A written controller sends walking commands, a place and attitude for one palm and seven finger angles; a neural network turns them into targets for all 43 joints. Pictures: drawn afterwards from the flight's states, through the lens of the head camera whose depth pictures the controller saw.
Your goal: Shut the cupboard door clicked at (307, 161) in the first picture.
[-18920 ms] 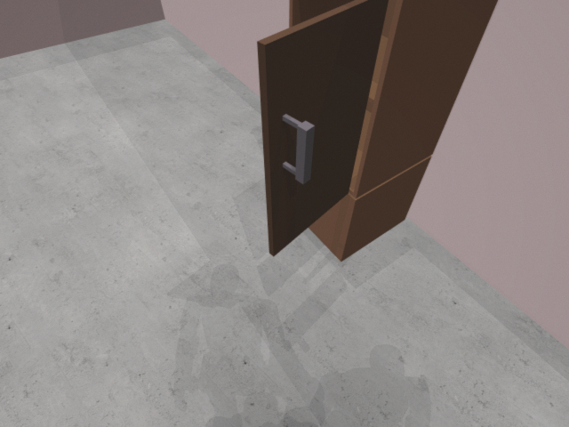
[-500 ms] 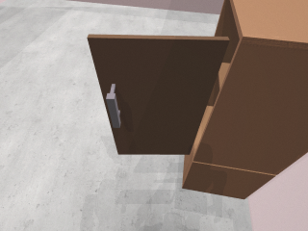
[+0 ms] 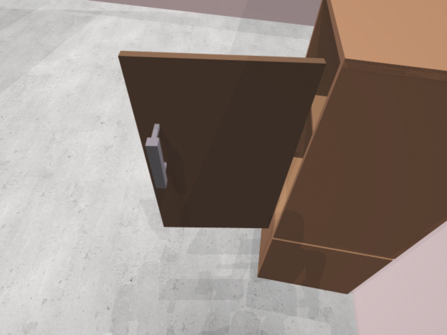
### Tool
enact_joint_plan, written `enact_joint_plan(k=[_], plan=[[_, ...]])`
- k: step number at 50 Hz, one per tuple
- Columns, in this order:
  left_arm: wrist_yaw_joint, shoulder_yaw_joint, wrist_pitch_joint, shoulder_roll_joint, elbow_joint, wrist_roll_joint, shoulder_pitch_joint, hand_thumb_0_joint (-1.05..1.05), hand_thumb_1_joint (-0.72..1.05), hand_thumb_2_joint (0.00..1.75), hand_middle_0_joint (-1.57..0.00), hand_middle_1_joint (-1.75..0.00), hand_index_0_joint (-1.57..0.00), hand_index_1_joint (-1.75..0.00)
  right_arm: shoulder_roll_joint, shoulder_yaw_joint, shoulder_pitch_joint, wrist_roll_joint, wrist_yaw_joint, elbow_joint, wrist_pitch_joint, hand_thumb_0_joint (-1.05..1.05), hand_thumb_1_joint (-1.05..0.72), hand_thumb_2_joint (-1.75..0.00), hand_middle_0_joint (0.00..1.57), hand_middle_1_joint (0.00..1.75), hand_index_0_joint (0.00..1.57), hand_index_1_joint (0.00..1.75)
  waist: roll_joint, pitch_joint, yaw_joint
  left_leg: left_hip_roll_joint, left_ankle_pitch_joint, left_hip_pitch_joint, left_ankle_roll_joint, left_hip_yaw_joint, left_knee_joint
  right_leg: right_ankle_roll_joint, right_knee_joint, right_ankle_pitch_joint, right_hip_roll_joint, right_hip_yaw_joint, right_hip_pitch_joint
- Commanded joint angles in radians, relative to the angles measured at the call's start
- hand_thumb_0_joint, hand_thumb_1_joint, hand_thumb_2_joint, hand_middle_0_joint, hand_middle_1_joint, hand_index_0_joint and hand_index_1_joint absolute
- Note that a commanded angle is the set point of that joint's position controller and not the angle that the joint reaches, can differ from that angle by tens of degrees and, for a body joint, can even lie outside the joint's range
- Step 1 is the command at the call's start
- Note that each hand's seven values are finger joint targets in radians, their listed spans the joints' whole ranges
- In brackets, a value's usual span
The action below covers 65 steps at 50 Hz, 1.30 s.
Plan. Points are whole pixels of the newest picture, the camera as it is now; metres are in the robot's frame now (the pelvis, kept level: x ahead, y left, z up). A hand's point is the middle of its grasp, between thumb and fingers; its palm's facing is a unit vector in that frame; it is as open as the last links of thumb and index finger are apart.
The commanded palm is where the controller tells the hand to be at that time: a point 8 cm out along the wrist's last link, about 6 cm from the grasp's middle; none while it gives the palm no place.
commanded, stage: raise the hand and make a fist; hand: left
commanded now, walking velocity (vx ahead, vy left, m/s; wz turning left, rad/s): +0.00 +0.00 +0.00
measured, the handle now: (159, 157) +0.45 +0.17 +0.03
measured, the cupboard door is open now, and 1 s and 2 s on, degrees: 100 100 100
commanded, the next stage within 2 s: bring the fist close to the handle in 1.84 s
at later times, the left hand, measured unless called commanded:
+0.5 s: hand (130, 327) +0.14 +0.16 -0.02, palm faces +0.15 -0.99 -0.07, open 5.4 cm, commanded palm +0.13 +0.21 -0.03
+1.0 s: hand (135, 295) +0.19 +0.16 -0.01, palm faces -0.03 -1.00 +0.00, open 3.3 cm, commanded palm +0.16 +0.23 +0.01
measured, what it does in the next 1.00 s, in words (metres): lowers itself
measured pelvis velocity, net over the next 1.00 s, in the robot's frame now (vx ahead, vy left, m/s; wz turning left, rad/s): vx -0.01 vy -0.01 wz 0.01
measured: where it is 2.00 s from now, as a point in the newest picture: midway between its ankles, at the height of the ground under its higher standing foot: outside the picture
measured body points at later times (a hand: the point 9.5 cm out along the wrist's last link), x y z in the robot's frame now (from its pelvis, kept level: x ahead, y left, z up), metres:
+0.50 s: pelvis -0.01 -0.05 -0.11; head +0.04 -0.03 +0.34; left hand +0.13 +0.21 -0.02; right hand +0.25 -0.25 -0.15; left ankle +0.03 +0.08 -0.74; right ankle -0.01 -0.14 -0.74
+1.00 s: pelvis -0.01 -0.01 -0.08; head +0.04 +0.00 +0.37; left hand +0.18 +0.22 -0.01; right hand +0.17 -0.27 -0.14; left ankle +0.03 +0.08 -0.74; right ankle -0.01 -0.14 -0.74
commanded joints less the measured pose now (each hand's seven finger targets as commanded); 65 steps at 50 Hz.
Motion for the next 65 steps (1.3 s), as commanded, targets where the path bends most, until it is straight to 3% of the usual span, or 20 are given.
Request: enact_joint_plan(k=[1, 3, 5, 7, 9, 12, 15, 18, 21, 25, 29, 31, 34, 36, 42, 49, 52, 54, 59, 65], plan=[[0.064, -0.093, -0.144, -0.038, -0.612, -0.090, -0.163, 0.00, 0.90, 0.90, -0.27, -0.38, -0.27, -0.38, -0.198, -0.028, -0.106, 0.036, -0.002, -0.265, -0.228, 0.00, -0.90, -0.90, 0.20, 0.30, 0.20, 0.30, 0.154, -0.024, -0.062, 0.073, -0.209, 0.003, -0.067, -0.182, -0.114, -0.040, 0.046, -0.040, 0.050, -0.076, -0.187], [0.028, -0.014, -0.248, -0.014, -0.440, -0.082, -0.079, 0.00, 0.90, 0.90, -0.31, -0.42, -0.31, -0.42, -0.205, -0.052, -0.151, 0.015, 0.014, -0.321, -0.250, 0.00, -0.90, -0.90, 0.20, 0.30, 0.20, 0.30, -0.008, 0.131, -0.062, 0.031, -0.283, -0.174, -0.058, -0.172, 0.001, -0.039, 0.041, -0.141, 0.045, -0.084, -0.325], [-0.059, 0.046, -0.382, -0.043, -0.285, -0.112, 0.185, 0.00, 0.90, 0.90, -0.35, -0.46, -0.35, -0.46, -0.183, -0.076, -0.157, 0.004, 0.044, -0.377, -0.243, 0.00, -0.90, -0.90, 0.20, 0.30, 0.20, 0.30, -0.192, 0.069, 0.022, 0.017, -0.206, -0.285, -0.069, -0.139, 0.128, -0.048, 0.136, -0.203, 0.057, -0.109, -0.396], [-0.196, 0.119, -0.552, -0.021, -0.296, -0.178, 0.309, 0.00, 0.90, 0.90, -0.38, -0.50, -0.38, -0.50, -0.182, -0.104, -0.185, -0.011, 0.065, -0.425, -0.233, 0.00, -0.90, -0.90, 0.20, 0.30, 0.20, 0.30, -0.278, -0.069, 0.075, 0.007, -0.131, -0.375, -0.077, -0.089, 0.278, -0.051, 0.246, -0.193, 0.057, -0.088, -0.441], [-0.335, 0.206, -0.684, 0.062, -0.282, -0.217, 0.296, 0.00, 0.90, 0.90, -0.42, -0.54, -0.42, -0.54, -0.191, -0.121, -0.201, -0.005, 0.081, -0.469, -0.213, 0.00, -0.90, -0.90, 0.20, 0.30, 0.20, 0.30, -0.228, -0.141, 0.090, -0.003, -0.108, -0.462, -0.086, -0.072, 0.383, -0.057, 0.343, -0.121, 0.039, -0.034, -0.439], [-0.389, 0.227, -0.680, 0.103, -0.468, -0.230, 0.254, 0.00, 0.90, 0.90, -0.47, -0.60, -0.47, -0.60, -0.192, -0.122, -0.258, 0.007, 0.079, -0.594, -0.197, 0.00, -0.90, -0.90, 0.20, 0.30, 0.20, 0.30, 0.049, -0.252, 0.114, -0.014, -0.138, -0.476, -0.061, -0.045, 0.438, -0.062, 0.445, -0.131, 0.044, -0.018, -0.489], [-0.337, 0.214, -0.656, 0.144, -0.784, -0.243, 0.102, 0.00, 0.90, 0.90, -0.53, -0.66, -0.53, -0.66, -0.185, -0.112, -0.244, 0.008, 0.062, -0.645, -0.197, 0.00, -0.90, -0.90, 0.20, 0.30, 0.20, 0.30, 0.234, -0.378, 0.084, 0.006, -0.192, -0.446, -0.043, -0.076, 0.478, -0.060, 0.470, -0.171, 0.052, 0.023, -0.543], [-0.273, 0.176, -0.716, 0.168, -1.046, -0.229, -0.052, 0.00, 0.90, 0.90, -0.58, -0.72, -0.58, -0.72, -0.171, -0.103, -0.169, 0.003, 0.034, -0.619, -0.206, 0.00, -0.90, -0.90, 0.20, 0.30, 0.20, 0.30, 0.237, -0.450, 0.009, 0.020, -0.107, -0.402, -0.020, -0.099, 0.566, -0.055, 0.468, -0.109, 0.059, 0.059, -0.578], [-0.300, 0.093, -0.755, 0.117, -1.016, -0.224, -0.104, 0.00, 0.90, 0.90, -0.64, -0.78, -0.64, -0.78, -0.177, -0.095, -0.138, 0.005, 0.003, -0.562, -0.211, 0.00, -0.90, -0.90, 0.20, 0.30, 0.20, 0.30, 0.107, -0.358, -0.060, 0.039, -0.124, -0.493, -0.011, -0.116, 0.649, -0.044, 0.473, -0.112, 0.069, 0.079, -0.651], [-0.405, 0.110, -0.631, 0.146, -0.820, -0.244, -0.060, 0.00, 0.90, 0.90, -0.71, -0.86, -0.71, -0.86, -0.190, -0.084, -0.140, 0.027, -0.026, -0.554, -0.197, 0.00, -0.90, -0.90, 0.20, 0.30, 0.20, 0.30, 0.031, -0.297, -0.061, 0.042, -0.165, -0.583, -0.010, -0.113, 0.664, -0.028, 0.417, -0.166, 0.061, 0.104, -0.618], [-0.441, 0.252, -0.340, 0.213, -0.687, -0.279, 0.130, 0.00, 0.90, 0.90, -0.79, -0.94, -0.79, -0.94, -0.176, -0.084, -0.190, 0.053, -0.038, -0.629, -0.134, 0.00, -0.90, -0.90, 0.20, 0.30, 0.20, 0.30, -0.078, -0.399, 0.048, 0.019, -0.116, -0.584, -0.013, -0.102, 0.606, 0.019, 0.344, -0.098, 0.013, 0.172, -0.392], [-0.400, 0.318, -0.274, 0.228, -0.794, -0.302, 0.141, 0.00, 0.90, 0.90, -0.82, -0.98, -0.82, -0.98, -0.152, -0.081, -0.189, 0.051, -0.033, -0.658, -0.106, 0.00, -0.90, -0.90, 0.20, 0.30, 0.20, 0.30, -0.075, -0.468, 0.074, 0.015, -0.051, -0.539, -0.022, -0.104, 0.573, 0.045, 0.352, 0.066, -0.014, 0.171, -0.282], [-0.294, 0.378, -0.319, 0.219, -0.875, -0.307, 0.142, 0.00, 0.90, 0.90, -0.88, -1.04, -0.88, -1.04, -0.125, -0.078, -0.177, 0.033, -0.028, -0.639, -0.095, 0.00, -0.90, -0.90, 0.20, 0.30, 0.20, 0.30, -0.054, -0.458, 0.095, 0.025, 0.048, -0.473, -0.029, -0.113, 0.531, 0.035, 0.415, 0.317, 0.009, 0.091, -0.249], [-0.258, 0.317, -0.401, 0.163, -0.896, -0.292, 0.143, 0.00, 0.90, 0.90, -0.92, -1.08, -0.92, -1.08, -0.120, -0.080, -0.144, 0.026, -0.021, -0.627, -0.108, 0.00, -0.90, -0.90, 0.20, 0.30, 0.20, 0.30, -0.040, -0.410, 0.070, 0.027, 0.074, -0.452, -0.033, -0.108, 0.506, 0.017, 0.437, 0.354, 0.022, 0.047, -0.309], [-0.321, 0.110, -0.563, 0.085, -0.839, -0.249, 0.036, 0.00, 0.90, 0.90, -1.02, -1.20, -1.02, -1.20, -0.182, -0.083, -0.107, 0.026, -0.014, -0.586, -0.159, 0.00, -0.90, -0.90, 0.20, 0.30, 0.20, 0.30, 0.045, -0.304, -0.022, 0.035, -0.062, -0.439, -0.025, -0.120, 0.502, -0.024, 0.429, -0.002, 0.056, 0.009, -0.533], [-0.270, 0.246, -0.474, 0.236, -0.945, -0.237, 0.030, 0.00, 0.90, 0.90, -1.15, -1.34, -1.15, -1.34, -0.188, -0.079, -0.121, 0.037, -0.028, -0.626, -0.146, 0.00, -0.90, -0.90, 0.20, 0.30, 0.20, 0.30, 0.101, -0.402, 0.044, 0.042, -0.100, -0.322, -0.024, -0.142, 0.381, -0.049, 0.395, -0.080, 0.076, -0.032, -0.438], [-0.206, 0.214, -0.459, 0.172, -1.003, -0.239, 0.020, 0.00, 0.90, 0.90, -1.21, -1.40, -1.21, -1.40, -0.172, -0.065, -0.125, 0.036, -0.020, -0.640, -0.133, 0.00, -0.90, -0.90, 0.20, 0.30, 0.20, 0.30, 0.155, -0.369, 0.042, 0.049, -0.095, -0.267, -0.036, -0.156, 0.332, -0.052, 0.392, -0.062, 0.081, -0.058, -0.432], [-0.187, 0.207, -0.430, 0.154, -0.933, -0.233, 0.027, 0.00, 0.90, 0.90, -1.24, -1.44, -1.24, -1.44, -0.175, -0.059, -0.124, 0.034, -0.015, -0.635, -0.119, 0.00, -0.90, -0.90, 0.20, 0.30, 0.20, 0.30, 0.103, -0.305, 0.029, 0.054, -0.123, -0.287, -0.037, -0.167, 0.317, -0.051, 0.374, -0.071, 0.089, -0.067, -0.438], [-0.235, 0.098, -0.348, 0.112, -0.814, -0.202, -0.052, 0.00, 0.90, 0.90, -1.30, -1.50, -1.30, -1.50, -0.203, -0.042, -0.112, 0.040, -0.009, -0.638, -0.116, 0.00, -0.90, -0.90, 0.20, 0.30, 0.20, 0.30, 0.069, -0.163, -0.020, 0.056, -0.268, -0.323, -0.032, -0.181, 0.272, -0.045, 0.312, -0.141, 0.084, -0.060, -0.464], [-0.247, 0.188, -0.354, 0.210, -0.924, -0.208, -0.190, 0.00, 0.90, 0.90, -1.30, -1.50, -1.30, -1.50, -0.195, -0.027, -0.120, 0.037, -0.017, -0.649, -0.134, 0.00, -0.90, -0.90, 0.20, 0.30, 0.20, 0.30, 0.121, -0.290, 0.012, 0.046, -0.205, -0.230, -0.032, -0.173, 0.252, -0.053, 0.294, -0.111, 0.078, -0.050, -0.374]])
